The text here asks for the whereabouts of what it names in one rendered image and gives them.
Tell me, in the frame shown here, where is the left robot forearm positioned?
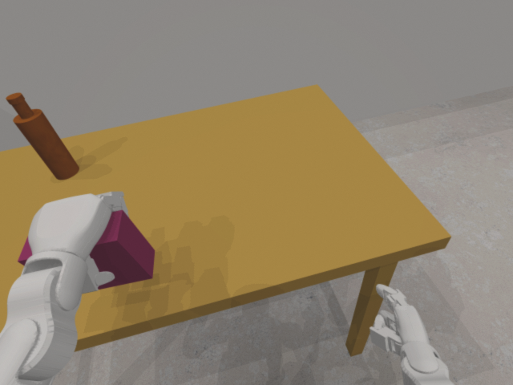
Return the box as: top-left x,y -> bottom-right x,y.
0,251 -> 88,385

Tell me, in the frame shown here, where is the robot left hand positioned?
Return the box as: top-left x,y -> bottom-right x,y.
28,192 -> 129,294

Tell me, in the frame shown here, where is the robot right hand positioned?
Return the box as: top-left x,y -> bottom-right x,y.
370,284 -> 430,356

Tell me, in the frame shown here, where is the sponge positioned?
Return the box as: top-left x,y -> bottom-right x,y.
18,210 -> 155,290

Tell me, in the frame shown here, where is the right robot forearm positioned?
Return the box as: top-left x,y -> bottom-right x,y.
400,341 -> 454,385

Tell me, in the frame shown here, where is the table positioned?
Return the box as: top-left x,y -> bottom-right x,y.
0,84 -> 451,357

